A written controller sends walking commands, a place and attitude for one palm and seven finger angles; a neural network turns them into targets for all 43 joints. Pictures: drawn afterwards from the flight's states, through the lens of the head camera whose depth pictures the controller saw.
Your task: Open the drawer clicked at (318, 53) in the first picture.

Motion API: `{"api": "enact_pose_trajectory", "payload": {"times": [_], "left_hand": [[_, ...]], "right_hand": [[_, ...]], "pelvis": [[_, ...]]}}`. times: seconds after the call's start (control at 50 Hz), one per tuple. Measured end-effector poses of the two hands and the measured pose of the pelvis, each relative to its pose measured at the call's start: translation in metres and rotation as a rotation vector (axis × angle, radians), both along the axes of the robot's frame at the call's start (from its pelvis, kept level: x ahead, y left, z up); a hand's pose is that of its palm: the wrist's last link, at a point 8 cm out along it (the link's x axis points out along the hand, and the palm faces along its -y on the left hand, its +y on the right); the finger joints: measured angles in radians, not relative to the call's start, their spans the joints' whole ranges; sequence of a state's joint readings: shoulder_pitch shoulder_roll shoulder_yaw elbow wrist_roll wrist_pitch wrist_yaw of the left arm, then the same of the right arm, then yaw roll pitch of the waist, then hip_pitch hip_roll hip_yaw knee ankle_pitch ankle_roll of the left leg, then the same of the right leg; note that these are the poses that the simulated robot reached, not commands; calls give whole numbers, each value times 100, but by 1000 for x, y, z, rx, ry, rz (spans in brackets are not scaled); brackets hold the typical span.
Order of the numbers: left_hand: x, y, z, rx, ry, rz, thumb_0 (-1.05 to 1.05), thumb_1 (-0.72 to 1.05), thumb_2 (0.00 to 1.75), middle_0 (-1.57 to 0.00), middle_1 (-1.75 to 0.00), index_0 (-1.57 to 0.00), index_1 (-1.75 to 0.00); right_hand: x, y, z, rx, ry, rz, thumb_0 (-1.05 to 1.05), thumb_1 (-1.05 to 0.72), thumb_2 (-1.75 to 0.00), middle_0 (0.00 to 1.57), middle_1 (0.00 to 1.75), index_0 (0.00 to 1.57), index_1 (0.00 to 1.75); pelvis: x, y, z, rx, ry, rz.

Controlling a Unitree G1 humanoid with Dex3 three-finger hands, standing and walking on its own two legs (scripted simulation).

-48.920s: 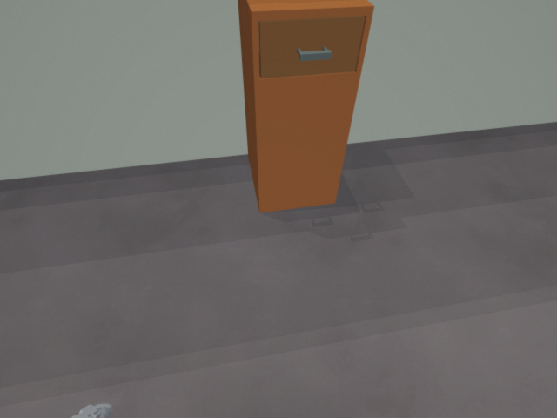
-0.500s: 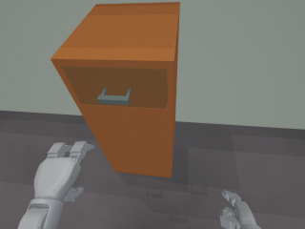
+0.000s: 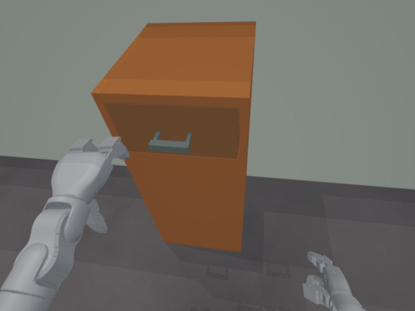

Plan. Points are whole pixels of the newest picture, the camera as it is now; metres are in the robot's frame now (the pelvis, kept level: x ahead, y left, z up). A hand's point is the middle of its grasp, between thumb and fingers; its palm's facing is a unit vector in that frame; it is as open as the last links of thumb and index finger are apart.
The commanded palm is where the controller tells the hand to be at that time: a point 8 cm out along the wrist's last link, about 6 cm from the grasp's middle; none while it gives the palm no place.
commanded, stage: raise the hand with hooked fingers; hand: left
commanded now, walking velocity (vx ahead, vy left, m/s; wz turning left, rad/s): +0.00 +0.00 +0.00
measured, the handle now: (171, 140) +0.51 +0.17 +0.02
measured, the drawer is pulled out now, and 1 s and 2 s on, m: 0.00 0.00 0.00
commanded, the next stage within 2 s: move the hooked fingers above the handle in 0.52 s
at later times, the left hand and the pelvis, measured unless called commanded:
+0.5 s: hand (94, 184) +0.28 +0.24 +0.13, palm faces +0.08 -0.07 -0.99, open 13.8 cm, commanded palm +0.26 +0.25 +0.19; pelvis -0.02 +0.01 +0.01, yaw +0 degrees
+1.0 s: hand (115, 172) +0.32 +0.22 +0.12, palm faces +0.05 -0.06 -1.00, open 13.8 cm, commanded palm +0.30 +0.22 +0.17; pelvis -0.02 +0.00 +0.00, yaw +0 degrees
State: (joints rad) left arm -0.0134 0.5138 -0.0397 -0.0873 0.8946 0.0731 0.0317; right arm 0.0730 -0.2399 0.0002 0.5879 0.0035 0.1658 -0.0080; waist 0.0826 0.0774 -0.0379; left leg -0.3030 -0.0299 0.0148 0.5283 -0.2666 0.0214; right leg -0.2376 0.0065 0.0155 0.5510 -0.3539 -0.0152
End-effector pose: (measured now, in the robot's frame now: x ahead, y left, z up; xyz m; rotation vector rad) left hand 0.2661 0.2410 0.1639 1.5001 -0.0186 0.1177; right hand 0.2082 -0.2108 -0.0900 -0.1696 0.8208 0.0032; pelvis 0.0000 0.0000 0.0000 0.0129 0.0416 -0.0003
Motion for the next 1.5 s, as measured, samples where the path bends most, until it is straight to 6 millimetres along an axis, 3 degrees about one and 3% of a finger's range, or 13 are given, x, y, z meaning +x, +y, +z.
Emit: {"api": "enact_pose_trajectory", "payload": {"times": [0.2, 0.44, 0.62, 0.74, 0.9, 1.22, 1.5], "left_hand": [[12, 8, 27, 15, 19, -42, 0, -49, 30, -32, -119, -32, -120], [-5, 3, 13, 7, 35, -121, 0, -49, 30, -32, -120, -32, -121], [-6, 12, 18, 10, 3, -52, 0, -49, 30, -32, -120, -32, -121], [-3, 5, 11, 6, 53, -71, 0, -49, 30, -32, -120, -32, -121], [16, -16, 4, 8, 41, -138, 0, -49, 30, -32, -120, -32, -121], [58, -30, -7, 9, 76, -134, 0, -49, 30, -32, -120, -32, -121], [101, -40, -19, 26, 92, -111, 0, -49, 30, -32, -120, -32, -121]], "right_hand": [[-23, 5, -3, -3, 48, 4, 1, -91, -90, 20, 29, 20, 30], [-57, -10, -12, -38, 117, -30, 1, -91, -90, 20, 29, 20, 30], [-58, -5, -12, -15, 104, -30, 1, -91, -90, 20, 29, 20, 30], [-50, -1, -8, -12, 68, -17, 1, -91, -90, 20, 29, 20, 30], [-48, -5, -7, -25, 67, -21, 1, -91, -90, 20, 29, 20, 30], [-74, -32, -22, -45, 170, -108, 1, -91, -90, 20, 29, 20, 30], [-83, -44, -31, -56, 220, -156, 1, -91, -90, 20, 29, 20, 30]], "pelvis": [[-10, 4, 4, -7, -21, 9], [-21, 9, 5, -9, -19, 3], [-26, 7, 5, -9, -26, 5], [-27, 6, 5, -8, -30, 10], [-26, 3, 4, -8, -16, 12], [-13, -3, 2, -1, 25, -4], [-3, -8, -2, 1, 69, -1]]}}
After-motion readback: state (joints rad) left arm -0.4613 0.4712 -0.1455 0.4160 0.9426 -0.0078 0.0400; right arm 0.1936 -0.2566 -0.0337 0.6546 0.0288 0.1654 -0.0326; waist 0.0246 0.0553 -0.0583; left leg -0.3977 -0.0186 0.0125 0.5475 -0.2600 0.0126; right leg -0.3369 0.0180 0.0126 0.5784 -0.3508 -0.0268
